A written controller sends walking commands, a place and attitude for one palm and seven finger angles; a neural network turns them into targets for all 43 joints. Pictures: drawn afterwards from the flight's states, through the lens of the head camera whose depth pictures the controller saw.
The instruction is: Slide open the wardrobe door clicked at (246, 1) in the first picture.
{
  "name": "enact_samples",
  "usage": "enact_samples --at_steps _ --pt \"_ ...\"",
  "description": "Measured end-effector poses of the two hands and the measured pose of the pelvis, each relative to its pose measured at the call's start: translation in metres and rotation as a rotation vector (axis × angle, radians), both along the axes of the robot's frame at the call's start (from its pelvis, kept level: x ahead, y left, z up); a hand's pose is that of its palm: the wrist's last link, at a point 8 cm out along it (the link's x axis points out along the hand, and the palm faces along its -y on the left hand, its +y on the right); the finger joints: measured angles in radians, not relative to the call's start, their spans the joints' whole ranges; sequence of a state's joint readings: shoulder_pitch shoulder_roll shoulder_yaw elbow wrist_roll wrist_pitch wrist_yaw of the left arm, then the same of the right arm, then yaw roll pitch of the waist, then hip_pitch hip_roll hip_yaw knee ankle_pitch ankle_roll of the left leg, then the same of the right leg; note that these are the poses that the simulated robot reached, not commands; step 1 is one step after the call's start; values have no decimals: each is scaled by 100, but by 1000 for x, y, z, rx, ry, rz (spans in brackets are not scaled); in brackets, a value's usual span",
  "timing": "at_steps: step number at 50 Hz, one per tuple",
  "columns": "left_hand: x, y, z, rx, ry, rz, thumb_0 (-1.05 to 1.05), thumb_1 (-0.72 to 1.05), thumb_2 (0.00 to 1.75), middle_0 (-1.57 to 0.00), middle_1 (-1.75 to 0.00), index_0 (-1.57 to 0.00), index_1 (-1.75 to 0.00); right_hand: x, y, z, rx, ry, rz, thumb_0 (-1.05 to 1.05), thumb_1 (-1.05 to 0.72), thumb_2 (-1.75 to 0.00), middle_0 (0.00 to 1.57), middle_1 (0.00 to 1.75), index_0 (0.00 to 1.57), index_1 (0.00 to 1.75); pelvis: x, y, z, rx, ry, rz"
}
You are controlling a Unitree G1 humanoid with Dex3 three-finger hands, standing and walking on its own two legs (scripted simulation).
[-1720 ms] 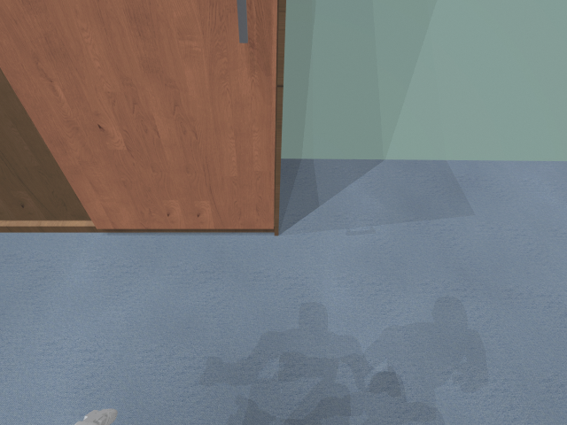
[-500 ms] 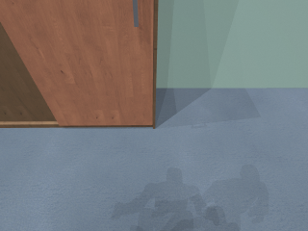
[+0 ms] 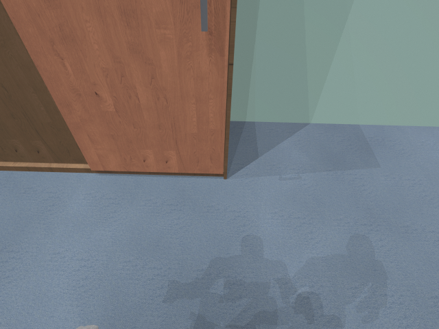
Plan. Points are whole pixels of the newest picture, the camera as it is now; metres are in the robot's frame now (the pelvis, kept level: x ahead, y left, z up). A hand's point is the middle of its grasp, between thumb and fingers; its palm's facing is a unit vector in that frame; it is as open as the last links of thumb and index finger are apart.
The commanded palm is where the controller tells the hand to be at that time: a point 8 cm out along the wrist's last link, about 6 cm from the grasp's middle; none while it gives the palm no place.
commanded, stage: walk to a spot facing it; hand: right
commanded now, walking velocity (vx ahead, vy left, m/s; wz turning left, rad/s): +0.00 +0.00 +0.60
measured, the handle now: out of the picture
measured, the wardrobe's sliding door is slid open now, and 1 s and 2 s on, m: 0.00 0.00 0.00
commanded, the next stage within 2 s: turn to face it in 1.82 s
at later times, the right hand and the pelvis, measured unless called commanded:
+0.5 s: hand out of the picture +0.05 -0.17 -0.16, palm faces -0.18 +0.96 -0.20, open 7.4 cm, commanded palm none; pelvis -0.02 +0.01 +0.00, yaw +15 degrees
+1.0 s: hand (266, 274) +0.28 -0.10 -0.18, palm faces -0.59 +0.80 -0.13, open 7.4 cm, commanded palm none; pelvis +0.09 +0.00 +0.00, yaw +34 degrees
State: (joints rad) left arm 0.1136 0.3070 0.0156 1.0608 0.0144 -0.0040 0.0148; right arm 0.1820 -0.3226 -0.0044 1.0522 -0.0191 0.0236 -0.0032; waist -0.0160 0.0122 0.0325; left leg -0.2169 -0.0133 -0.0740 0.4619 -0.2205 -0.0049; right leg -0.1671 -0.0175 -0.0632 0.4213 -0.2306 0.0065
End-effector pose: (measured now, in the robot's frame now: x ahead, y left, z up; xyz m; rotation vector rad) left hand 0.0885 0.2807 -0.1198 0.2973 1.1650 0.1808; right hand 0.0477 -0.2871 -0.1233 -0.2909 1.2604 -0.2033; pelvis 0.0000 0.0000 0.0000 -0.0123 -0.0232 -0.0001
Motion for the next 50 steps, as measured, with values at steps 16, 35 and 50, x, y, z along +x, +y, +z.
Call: enact_samples --at_steps 16,35,50 --pt "-70 3 -35 -116 63 186 1 90 90 -20 -30 -20 -30 -12 77 -14 83 47 86 1 -91 -90 20 30 21 30 -21 26 -12 -13 15 156" --pt "-101 -33 15 16 -85 406 1 90 90 -20 -30 -20 -30 74 28 -23 133 48 296 1 -91 -90 20 30 20 30 12 -24 -2 26 56 387" --pt "-199 -143 8 -134 288 783 1 90 90 -20 -30 -20 -30 260 143 -26 225 -25 641 1 -91 -90 19 30 20 30 88 2 -1 56 46 601"
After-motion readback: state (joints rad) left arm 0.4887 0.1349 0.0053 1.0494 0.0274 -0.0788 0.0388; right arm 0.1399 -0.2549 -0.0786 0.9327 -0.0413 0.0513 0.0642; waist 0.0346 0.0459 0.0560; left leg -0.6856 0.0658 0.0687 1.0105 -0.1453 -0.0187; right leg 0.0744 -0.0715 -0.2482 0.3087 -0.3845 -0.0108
